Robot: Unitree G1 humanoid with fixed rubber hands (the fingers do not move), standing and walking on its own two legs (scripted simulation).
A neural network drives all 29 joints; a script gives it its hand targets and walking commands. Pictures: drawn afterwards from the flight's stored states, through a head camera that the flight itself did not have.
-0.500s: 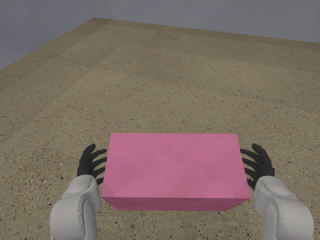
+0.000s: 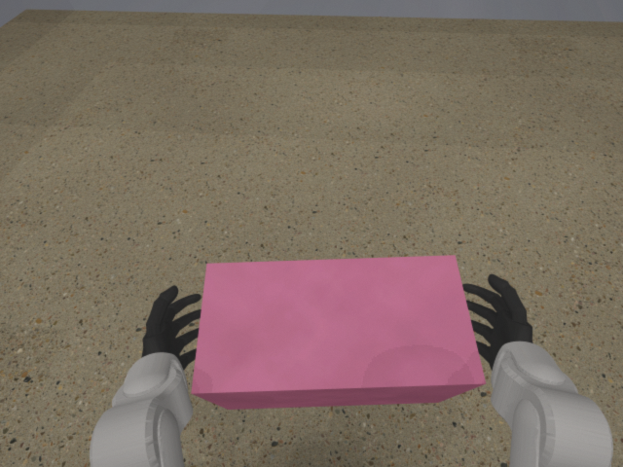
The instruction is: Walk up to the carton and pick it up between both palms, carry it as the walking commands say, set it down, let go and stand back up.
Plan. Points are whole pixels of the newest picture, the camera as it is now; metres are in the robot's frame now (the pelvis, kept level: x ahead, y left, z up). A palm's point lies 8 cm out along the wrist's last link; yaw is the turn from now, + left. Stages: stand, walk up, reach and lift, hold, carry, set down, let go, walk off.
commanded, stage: carry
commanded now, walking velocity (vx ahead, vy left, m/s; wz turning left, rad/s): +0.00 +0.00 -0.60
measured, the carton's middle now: (332, 338) +0.28 +0.01 +0.01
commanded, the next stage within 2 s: none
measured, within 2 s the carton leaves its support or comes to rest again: neither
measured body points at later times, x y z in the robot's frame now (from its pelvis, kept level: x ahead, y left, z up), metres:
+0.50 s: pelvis -0.02 +0.00 -0.01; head -0.01 +0.01 +0.44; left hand +0.27 +0.11 +0.07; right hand +0.15 -0.25 +0.08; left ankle -0.05 +0.13 -0.73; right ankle -0.06 -0.11 -0.72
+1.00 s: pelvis -0.02 +0.00 -0.01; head +0.00 +0.01 +0.44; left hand +0.29 +0.02 +0.06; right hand +0.08 -0.29 +0.08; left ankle +0.03 +0.08 -0.73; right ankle -0.06 -0.10 -0.71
